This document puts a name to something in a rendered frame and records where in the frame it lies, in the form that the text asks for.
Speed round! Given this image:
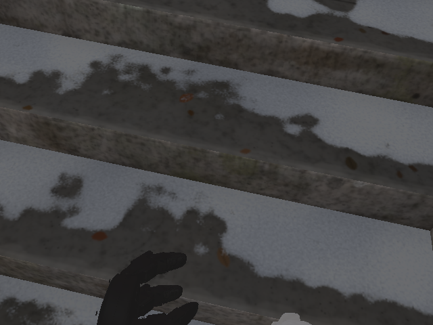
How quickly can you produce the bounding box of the robot left hand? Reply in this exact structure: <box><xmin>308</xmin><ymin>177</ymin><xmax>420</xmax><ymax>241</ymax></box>
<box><xmin>95</xmin><ymin>251</ymin><xmax>199</xmax><ymax>325</ymax></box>

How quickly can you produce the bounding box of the robot right shin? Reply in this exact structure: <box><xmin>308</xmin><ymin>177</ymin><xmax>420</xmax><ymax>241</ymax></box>
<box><xmin>278</xmin><ymin>313</ymin><xmax>300</xmax><ymax>324</ymax></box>

